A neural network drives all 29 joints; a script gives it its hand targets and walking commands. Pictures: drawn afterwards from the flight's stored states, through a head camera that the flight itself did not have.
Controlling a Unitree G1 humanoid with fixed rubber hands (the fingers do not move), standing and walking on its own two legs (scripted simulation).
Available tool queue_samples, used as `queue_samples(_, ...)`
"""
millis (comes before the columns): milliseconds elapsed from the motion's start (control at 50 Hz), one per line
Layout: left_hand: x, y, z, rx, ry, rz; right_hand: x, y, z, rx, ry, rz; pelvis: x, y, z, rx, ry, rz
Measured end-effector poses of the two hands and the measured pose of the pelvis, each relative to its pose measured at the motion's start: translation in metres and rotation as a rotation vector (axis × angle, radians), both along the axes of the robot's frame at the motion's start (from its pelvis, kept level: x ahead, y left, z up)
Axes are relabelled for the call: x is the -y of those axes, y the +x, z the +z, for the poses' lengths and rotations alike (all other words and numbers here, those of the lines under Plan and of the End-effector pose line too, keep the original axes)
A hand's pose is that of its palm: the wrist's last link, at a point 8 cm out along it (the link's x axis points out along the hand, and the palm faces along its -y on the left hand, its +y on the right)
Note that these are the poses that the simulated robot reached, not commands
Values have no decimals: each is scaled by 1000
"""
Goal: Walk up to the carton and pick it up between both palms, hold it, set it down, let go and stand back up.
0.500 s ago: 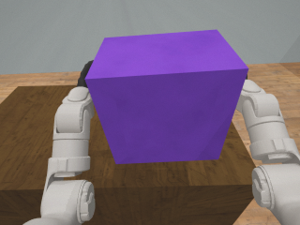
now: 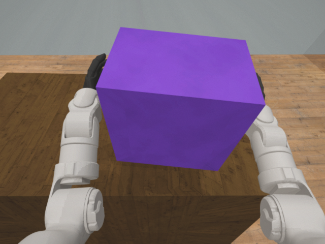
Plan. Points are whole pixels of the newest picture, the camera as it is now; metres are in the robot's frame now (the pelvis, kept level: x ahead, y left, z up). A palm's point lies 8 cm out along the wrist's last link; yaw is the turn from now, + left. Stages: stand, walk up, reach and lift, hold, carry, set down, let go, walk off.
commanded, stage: set down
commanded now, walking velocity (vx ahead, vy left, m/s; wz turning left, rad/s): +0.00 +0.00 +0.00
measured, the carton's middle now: (174, 106) +0.42 -0.02 +0.15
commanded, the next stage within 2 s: none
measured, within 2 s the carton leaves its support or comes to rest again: neither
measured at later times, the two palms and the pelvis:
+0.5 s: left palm (96, 92) +0.44 +0.17 +0.18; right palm (247, 110) +0.39 -0.20 +0.15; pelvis +0.01 +0.01 +0.00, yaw +0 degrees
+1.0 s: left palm (102, 99) +0.45 +0.16 +0.14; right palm (245, 119) +0.39 -0.21 +0.12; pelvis +0.02 +0.01 +0.00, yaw +0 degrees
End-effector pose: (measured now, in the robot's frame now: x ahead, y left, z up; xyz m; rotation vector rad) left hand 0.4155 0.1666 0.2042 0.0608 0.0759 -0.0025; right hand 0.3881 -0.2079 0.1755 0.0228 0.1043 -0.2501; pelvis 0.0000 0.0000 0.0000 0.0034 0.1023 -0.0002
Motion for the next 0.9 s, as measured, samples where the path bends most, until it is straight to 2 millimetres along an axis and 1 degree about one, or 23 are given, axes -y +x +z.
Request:
queue_samples(60,0,7,-5,2,1,-12,0,2,-6,2,1,-13,-2,3,0,-4,-2,0)
queue_samples(220,1,17,-10,15,-10,-36,-1,4,-13,15,-9,-34,-6,10,1,-9,-8,0)
queue_samples(360,-2,20,-16,7,-20,-42,-4,4,-18,7,-17,-38,-9,11,1,1,-12,0)
queue_samples(540,-5,22,-31,-12,-43,-54,-7,1,-25,-10,-34,-53,-10,11,1,2,-13,0)
queue_samples(720,-2,27,-41,-22,-36,-71,-5,-1,-36,-18,-20,-75,-10,13,1,-1,-14,0)
queue_samples(900,2,34,-57,-52,-22,-88,-1,0,-52,-48,-16,-89,-11,18,1,-7,-14,0)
